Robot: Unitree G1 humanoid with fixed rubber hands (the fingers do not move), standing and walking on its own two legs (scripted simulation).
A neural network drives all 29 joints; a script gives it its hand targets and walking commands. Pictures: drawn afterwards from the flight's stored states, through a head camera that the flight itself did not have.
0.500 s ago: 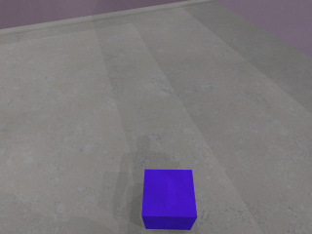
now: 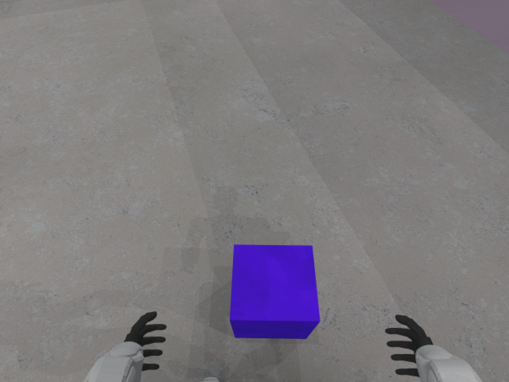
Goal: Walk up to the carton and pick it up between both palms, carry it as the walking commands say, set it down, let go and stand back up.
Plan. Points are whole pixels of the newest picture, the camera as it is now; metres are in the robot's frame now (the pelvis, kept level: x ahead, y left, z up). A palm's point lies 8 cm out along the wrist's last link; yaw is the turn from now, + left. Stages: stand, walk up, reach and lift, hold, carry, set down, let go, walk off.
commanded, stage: reach and lift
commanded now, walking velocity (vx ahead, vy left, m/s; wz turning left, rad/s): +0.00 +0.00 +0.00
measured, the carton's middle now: (271, 294) +0.43 -0.03 -0.61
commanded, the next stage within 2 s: none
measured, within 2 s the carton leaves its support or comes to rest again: neither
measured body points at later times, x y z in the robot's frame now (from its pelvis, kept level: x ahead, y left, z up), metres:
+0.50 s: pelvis -0.05 +0.03 -0.04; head +0.10 +0.01 +0.38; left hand +0.21 +0.22 -0.15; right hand +0.22 -0.25 -0.16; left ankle +0.01 +0.14 -0.72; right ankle +0.00 -0.12 -0.72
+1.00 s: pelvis -0.06 +0.00 -0.07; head +0.18 +0.00 +0.31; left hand +0.36 +0.21 -0.18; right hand +0.38 -0.24 -0.17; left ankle +0.01 +0.14 -0.72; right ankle -0.01 -0.12 -0.72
